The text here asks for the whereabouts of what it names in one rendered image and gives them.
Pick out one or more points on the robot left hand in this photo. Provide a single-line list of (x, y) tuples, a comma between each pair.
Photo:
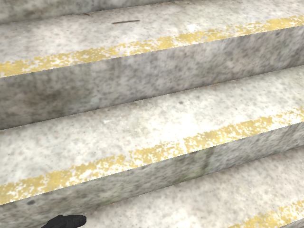
[(70, 221)]

